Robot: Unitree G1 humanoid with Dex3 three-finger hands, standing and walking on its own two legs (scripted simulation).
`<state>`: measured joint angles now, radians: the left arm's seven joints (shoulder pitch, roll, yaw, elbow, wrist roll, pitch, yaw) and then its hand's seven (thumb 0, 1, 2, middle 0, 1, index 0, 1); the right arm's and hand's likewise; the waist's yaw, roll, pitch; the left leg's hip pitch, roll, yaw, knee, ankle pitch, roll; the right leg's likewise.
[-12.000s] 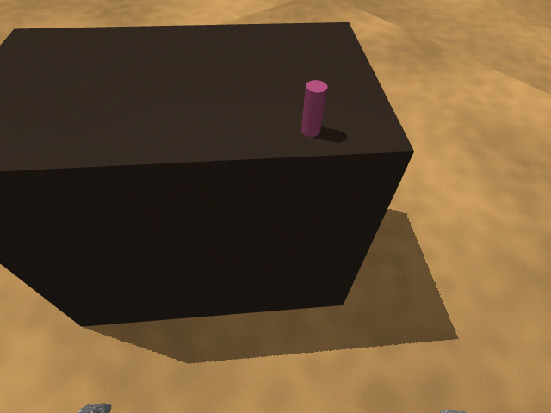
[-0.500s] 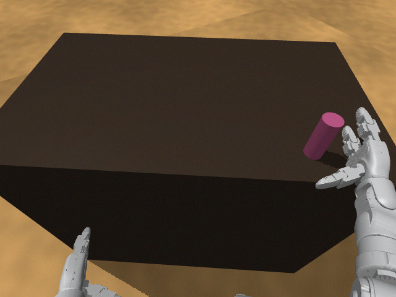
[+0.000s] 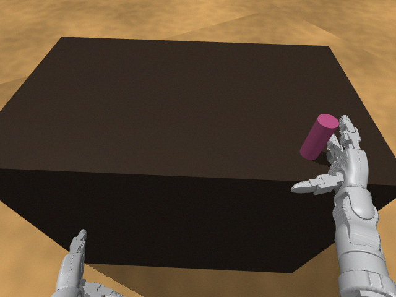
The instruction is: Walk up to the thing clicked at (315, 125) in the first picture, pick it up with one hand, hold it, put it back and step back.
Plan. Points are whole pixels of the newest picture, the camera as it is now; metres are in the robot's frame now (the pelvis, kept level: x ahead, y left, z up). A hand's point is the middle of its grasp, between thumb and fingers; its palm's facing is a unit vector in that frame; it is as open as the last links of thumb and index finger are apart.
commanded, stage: close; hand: right
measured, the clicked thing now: (317, 138) +0.41 -0.24 +0.09
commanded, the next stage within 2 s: settle in 0.78 s
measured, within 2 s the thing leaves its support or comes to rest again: leaves its support in 1.24 s
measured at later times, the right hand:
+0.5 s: hand (309, 150) +0.37 -0.22 +0.09, palm faces +0.16 +0.99 +0.03, open 15.2 cm
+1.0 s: hand (315, 148) +0.38 -0.23 +0.09, palm faces +0.15 +0.99 +0.03, open 7.0 cm
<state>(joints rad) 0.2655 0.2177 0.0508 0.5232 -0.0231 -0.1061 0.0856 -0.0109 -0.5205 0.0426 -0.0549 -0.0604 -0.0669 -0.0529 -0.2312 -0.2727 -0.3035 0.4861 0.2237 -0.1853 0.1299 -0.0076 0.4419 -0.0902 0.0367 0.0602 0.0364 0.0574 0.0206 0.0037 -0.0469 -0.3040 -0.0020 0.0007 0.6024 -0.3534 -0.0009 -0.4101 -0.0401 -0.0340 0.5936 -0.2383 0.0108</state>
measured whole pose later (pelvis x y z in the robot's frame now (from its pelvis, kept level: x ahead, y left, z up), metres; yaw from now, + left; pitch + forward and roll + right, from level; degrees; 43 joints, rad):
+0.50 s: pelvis +0.00 +0.00 +0.00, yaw +1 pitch +4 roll +0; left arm 0.26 0.22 0.05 0.54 -0.03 -0.09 0.07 -0.01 -0.54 0.06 -0.05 -0.06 -0.06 -0.06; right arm -0.33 -0.30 -0.31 0.59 0.22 -0.20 0.14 -0.01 0.37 -0.14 0.36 0.23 0.36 0.23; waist 0.03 0.01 -0.05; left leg -0.32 0.00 -0.01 0.60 -0.35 0.00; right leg -0.42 -0.04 -0.05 0.58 -0.24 0.01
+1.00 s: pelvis +0.00 +0.00 +0.00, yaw +1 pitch +5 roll +0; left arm 0.27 0.22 0.05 0.52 -0.03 -0.08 0.06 -0.01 -0.55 0.06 -0.06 -0.06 -0.06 -0.06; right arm -0.37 -0.33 -0.34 0.66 0.22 -0.20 0.18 0.00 -0.13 -0.69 0.92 0.85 0.93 0.85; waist 0.04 0.01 -0.05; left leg -0.33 0.00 -0.01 0.61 -0.36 0.00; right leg -0.43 -0.04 -0.05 0.60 -0.25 0.01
